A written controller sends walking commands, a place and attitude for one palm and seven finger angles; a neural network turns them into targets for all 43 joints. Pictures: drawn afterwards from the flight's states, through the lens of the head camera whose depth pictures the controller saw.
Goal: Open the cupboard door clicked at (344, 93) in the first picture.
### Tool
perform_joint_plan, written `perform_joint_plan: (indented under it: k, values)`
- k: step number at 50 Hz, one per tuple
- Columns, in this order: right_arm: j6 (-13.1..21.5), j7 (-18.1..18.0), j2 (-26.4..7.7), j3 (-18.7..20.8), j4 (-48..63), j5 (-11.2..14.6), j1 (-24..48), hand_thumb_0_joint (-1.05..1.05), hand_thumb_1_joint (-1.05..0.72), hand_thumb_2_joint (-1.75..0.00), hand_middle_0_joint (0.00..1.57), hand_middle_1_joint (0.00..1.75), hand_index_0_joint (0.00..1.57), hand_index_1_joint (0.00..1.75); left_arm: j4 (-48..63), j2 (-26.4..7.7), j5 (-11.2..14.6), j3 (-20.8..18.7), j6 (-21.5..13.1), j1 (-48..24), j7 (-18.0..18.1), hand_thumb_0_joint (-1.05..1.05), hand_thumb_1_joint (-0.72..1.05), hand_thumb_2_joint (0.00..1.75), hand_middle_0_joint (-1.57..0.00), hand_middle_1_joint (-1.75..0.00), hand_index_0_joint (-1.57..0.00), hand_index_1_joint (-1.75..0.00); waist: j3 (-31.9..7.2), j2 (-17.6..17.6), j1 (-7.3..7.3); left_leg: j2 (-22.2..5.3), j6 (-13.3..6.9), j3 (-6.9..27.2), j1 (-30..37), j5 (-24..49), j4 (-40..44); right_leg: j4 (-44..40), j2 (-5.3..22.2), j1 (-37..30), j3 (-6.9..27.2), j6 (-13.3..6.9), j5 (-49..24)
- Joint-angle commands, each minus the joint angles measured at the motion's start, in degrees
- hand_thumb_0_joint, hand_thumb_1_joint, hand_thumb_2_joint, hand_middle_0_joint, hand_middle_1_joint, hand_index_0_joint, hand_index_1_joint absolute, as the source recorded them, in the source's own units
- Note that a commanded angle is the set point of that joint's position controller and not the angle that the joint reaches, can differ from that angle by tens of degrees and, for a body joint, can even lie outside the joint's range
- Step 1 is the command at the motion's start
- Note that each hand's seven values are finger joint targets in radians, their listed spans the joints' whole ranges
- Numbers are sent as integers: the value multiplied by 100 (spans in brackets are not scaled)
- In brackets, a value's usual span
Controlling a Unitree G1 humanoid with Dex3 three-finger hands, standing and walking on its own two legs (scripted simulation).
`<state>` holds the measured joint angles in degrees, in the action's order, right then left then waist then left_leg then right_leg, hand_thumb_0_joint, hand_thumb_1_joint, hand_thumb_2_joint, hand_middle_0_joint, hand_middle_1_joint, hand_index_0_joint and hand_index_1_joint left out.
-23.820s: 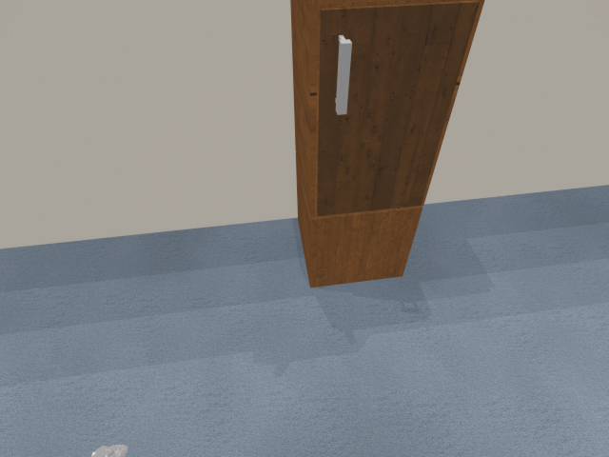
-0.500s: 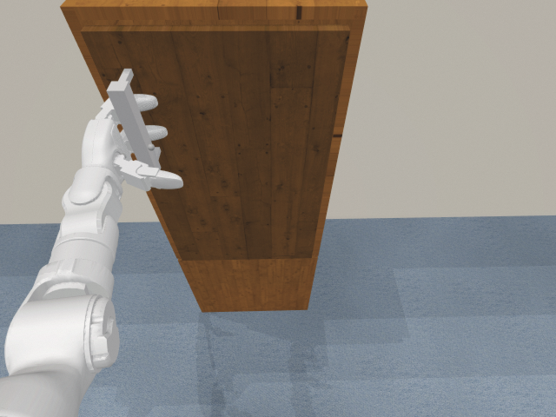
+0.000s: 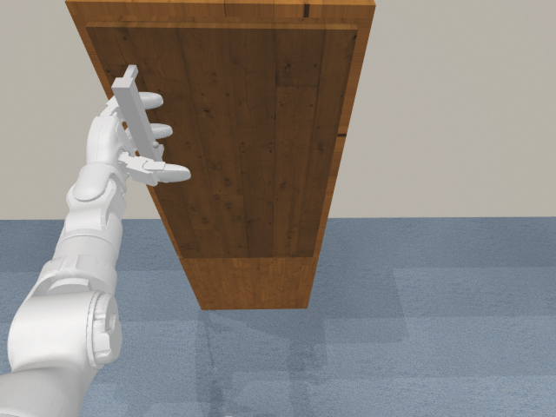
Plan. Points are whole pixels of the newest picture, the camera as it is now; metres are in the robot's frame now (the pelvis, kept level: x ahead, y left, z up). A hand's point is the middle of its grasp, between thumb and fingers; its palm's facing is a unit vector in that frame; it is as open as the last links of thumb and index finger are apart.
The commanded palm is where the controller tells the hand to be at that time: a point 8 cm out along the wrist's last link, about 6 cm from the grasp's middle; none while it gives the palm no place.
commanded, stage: close the thumb around the handle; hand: left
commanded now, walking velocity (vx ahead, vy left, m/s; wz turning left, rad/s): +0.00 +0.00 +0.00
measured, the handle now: (144, 123) +0.52 +0.19 +0.14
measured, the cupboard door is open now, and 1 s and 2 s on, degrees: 0 7 47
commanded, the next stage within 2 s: pull the door open along its arc in 0.54 s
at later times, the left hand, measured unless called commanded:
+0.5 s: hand (156, 144) +0.47 +0.16 +0.14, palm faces +0.01 -1.00 +0.01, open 5.5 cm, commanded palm +0.44 +0.21 +0.14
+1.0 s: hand (155, 165) +0.43 +0.16 +0.14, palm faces -0.02 -1.00 +0.00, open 5.9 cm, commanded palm +0.37 +0.21 +0.14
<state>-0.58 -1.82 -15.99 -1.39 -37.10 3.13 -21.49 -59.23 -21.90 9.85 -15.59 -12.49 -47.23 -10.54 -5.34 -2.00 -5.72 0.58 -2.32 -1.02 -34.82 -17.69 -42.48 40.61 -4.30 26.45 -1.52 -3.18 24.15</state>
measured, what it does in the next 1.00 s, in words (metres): stands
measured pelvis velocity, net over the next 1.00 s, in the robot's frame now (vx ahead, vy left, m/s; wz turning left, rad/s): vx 0.02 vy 0.00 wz -0.03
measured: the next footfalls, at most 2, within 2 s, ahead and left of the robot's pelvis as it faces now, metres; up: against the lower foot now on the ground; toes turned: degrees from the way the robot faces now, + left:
none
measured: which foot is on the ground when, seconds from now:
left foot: down 0.00-1.00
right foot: down 0.00-1.00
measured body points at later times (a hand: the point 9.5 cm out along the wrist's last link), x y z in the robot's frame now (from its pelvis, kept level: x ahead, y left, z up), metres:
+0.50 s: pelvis +0.00 +0.00 +0.00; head +0.05 +0.00 +0.45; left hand +0.46 +0.22 +0.14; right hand +0.04 -0.26 -0.12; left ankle +0.03 +0.09 -0.71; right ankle -0.05 -0.09 -0.71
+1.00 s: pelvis +0.02 +0.00 +0.01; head +0.03 -0.02 +0.46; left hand +0.42 +0.21 +0.14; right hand +0.09 -0.27 -0.11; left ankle +0.03 +0.09 -0.71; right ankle -0.05 -0.09 -0.71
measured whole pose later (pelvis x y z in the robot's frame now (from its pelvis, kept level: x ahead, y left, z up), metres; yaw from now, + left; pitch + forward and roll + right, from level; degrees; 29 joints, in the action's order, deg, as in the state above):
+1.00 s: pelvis +0.02 +0.00 +0.01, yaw -2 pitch +8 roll +0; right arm -1.3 -1.0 -16.0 -0.9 -33.9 3.9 -21.3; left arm -37.5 -18.0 13.2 -14.8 -8.6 -27.8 -10.9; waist -7.1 -2.6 -3.8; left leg 0.2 -2.2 -3.0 -28.8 -18.4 -39.3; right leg 38.0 -4.5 21.4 0.9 -3.2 24.2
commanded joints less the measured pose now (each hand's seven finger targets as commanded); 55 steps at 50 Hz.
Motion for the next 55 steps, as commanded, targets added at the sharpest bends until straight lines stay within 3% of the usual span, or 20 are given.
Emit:
perform_joint_plan:
  k: [1,4,6,9,10,11,13,17,21,24,27,29,32,33,42,49,50,52,54,55]
  values:
    - [174,-27,-904,330,532,-23,-358,0,-90,-90,20,30,20,30,1166,-1390,25,-282,-362,-2715,-16,0,0,52,-34,-125,-34,-125,-1851,-44,-36,-41,-104,352,2078,1498,204,-594,93,308,200,213,-2286]
    - [176,-39,-890,335,539,-25,-385,0,-90,-90,20,30,20,30,1236,-1289,39,-193,-404,-2890,-24,0,17,59,-35,-127,-35,-127,-1870,44,-116,-47,-119,360,2114,1532,175,-596,97,311,179,214,-2280]
    - [192,-19,-887,343,554,-29,-358,0,-90,-90,20,30,20,30,1283,-1220,37,-181,-413,-2732,-41,0,28,64,-36,-128,-36,-128,-2021,-121,-36,-44,-98,374,2255,1650,168,-562,76,336,181,202,-2359]
    - [165,-40,-908,337,535,-31,-415,0,-90,-90,20,30,20,30,1186,-1362,71,-272,-404,-2802,-48,0,45,71,-37,-130,-37,-130,-1899,144,-86,-46,-124,347,2042,1565,186,-600,92,227,198,225,-2357]
    - [166,-42,-914,336,539,-14,-376,0,-90,-90,20,30,20,30,1250,-1436,34,-309,-414,-2872,-39,0,51,73,-37,-131,-37,-131,-1917,9,-84,-61,-114,346,2098,1526,191,-586,86,320,205,227,-2318]
    - [180,-37,-885,324,547,-17,-349,0,-90,-90,20,30,20,30,1278,-1204,35,-95,-414,-2958,-59,0,56,76,-38,-131,-38,-131,-1877,-81,-123,-52,-103,372,2139,1461,204,-599,83,398,192,222,-2211]
    - [206,-26,-874,341,504,-31,-369,0,-90,-90,20,30,20,30,1367,-1114,1,-37,-447,-3064,-29,0,68,80,-38,-133,-38,-133,-1931,-317,-136,-82,-77,418,2381,1546,186,-580,65,592,144,192,-2102]
    - [211,-5,-892,369,518,-43,-394,0,-90,-90,20,30,20,30,1567,-1229,49,-237,-480,-2699,29,0,90,90,-40,-135,-40,-135,-2293,-195,7,-94,-58,437,2562,1975,147,-499,38,359,117,169,-2447]
    - [190,-3,-900,366,539,-23,-360,0,-90,-90,20,30,20,30,1545,-1168,66,-160,-396,-2570,19,0,90,90,-40,-135,-40,-135,-2048,54,-46,-71,-96,377,2331,1900,164,-551,42,271,141,207,-2583]
    - [184,-19,-878,364,531,-21,-360,0,-90,-90,20,30,20,30,1528,-1026,50,-8,-376,-2777,27,0,90,90,-40,-135,-40,-135,-1825,-1,-116,-67,-108,364,2289,1731,177,-617,61,378,152,211,-2398]
    - [189,-15,-881,351,504,-16,-342,0,-90,-90,20,30,20,30,1473,-1086,11,-47,-372,-2755,44,0,90,90,-40,-135,-40,-135,-1832,-222,-79,-75,-78,409,2395,1741,198,-593,58,496,144,182,-2319]
    - [204,-5,-872,369,510,-39,-366,0,-90,-90,20,30,20,30,1583,-979,31,25,-417,-2793,45,0,90,90,-40,-135,-40,-135,-1957,-96,-95,-71,-83,418,2444,1826,166,-577,58,405,118,181,-2356]
    - [214,13,-883,365,553,-33,-315,0,-90,-90,20,30,20,30,1746,-1146,46,-142,-430,-2530,29,0,90,90,-40,-135,-40,-135,-2232,-178,26,-51,-79,386,2511,2036,155,-533,61,210,154,183,-2668]
    - [192,-9,-900,362,482,-31,-346,0,-90,-90,20,30,20,30,1701,-1340,13,-223,-450,-2865,32,0,90,90,-40,-135,-40,-135,-2159,-75,-72,-75,-84,391,2471,1996,147,-543,63,243,162,199,-2665]
    - [179,33,-856,363,879,19,-63,0,-90,-90,20,30,20,30,2404,-1099,234,-240,-280,-1087,-150,0,90,90,-40,-135,-40,-135,-2224,48,331,-28,-108,255,2374,2300,227,-533,87,-364,186,211,-3311]
    - [238,80,-746,355,1295,85,386,0,-90,-90,20,30,20,30,4116,-743,475,-139,34,832,-196,0,90,90,-40,-135,-40,-135,-1989,271,610,5,-169,87,2288,2494,382,-593,182,-1018,213,327,-4059]
    - [251,90,-717,358,1334,97,497,0,-90,-90,20,30,20,30,4322,-747,490,-220,111,1283,-176,0,90,90,-40,-135,-40,-135,-1900,228,717,0,-155,75,2272,2487,426,-582,196,-1050,235,352,-4170]
    - [290,93,-655,338,1441,117,682,0,-90,-90,20,30,20,30,5013,-479,528,-23,256,1684,-150,0,90,90,-40,-135,-40,-135,-1819,118,703,-5,-152,54,2406,2511,483,-621,207,-1038,216,369,-4168]
    - [323,90,-641,331,1527,107,815,0,-90,-90,20,30,20,30,5499,-315,538,90,391,2229,-58,0,90,90,-40,-135,-40,-135,-1638,334,705,-15,-172,41,2400,2463,498,-663,214,-1073,190,418,-4076]
    - [370,104,-479,304,1564,120,1034,0,-90,-90,20,30,20,30,5851,-143,686,-257,567,2530,374,0,90,90,-40,-135,-40,-135,-1639,209,1015,-31,-102,27,2330,2468,569,-692,202,-1116,115,330,-3861]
